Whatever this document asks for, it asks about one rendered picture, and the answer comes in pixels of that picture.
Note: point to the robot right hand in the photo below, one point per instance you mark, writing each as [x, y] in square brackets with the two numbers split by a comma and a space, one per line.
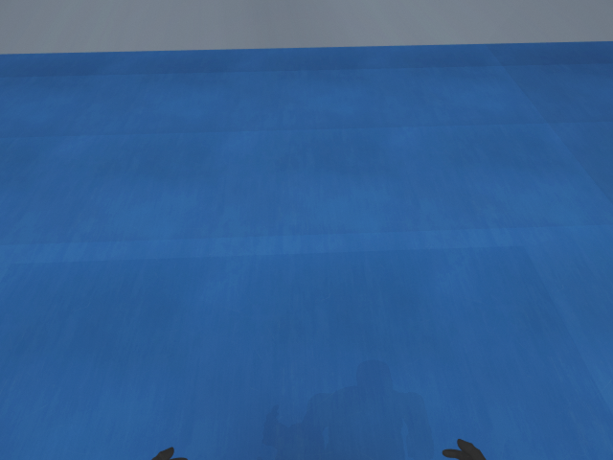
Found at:
[467, 452]

